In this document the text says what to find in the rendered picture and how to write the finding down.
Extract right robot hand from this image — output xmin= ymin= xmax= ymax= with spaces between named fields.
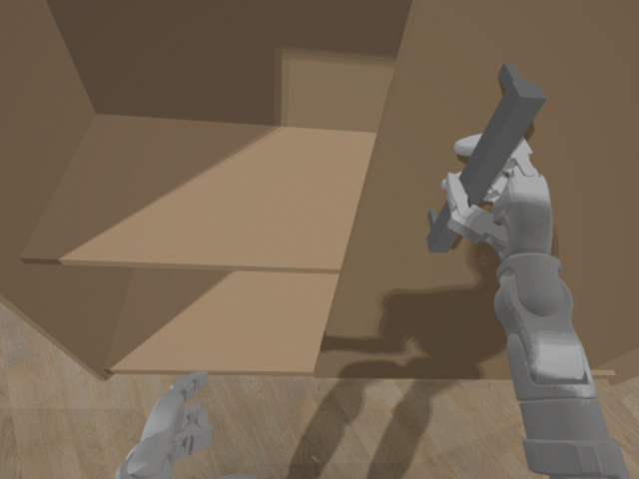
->
xmin=441 ymin=134 xmax=553 ymax=263

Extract handle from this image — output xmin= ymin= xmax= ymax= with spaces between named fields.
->
xmin=426 ymin=63 xmax=547 ymax=253

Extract wardrobe door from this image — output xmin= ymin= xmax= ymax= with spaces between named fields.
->
xmin=314 ymin=0 xmax=639 ymax=380
xmin=591 ymin=347 xmax=639 ymax=370

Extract left robot forearm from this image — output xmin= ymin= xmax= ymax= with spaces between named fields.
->
xmin=115 ymin=438 xmax=175 ymax=479

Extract right robot forearm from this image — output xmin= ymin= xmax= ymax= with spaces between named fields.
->
xmin=494 ymin=252 xmax=630 ymax=479

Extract left robot hand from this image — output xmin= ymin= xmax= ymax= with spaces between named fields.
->
xmin=140 ymin=370 xmax=214 ymax=461

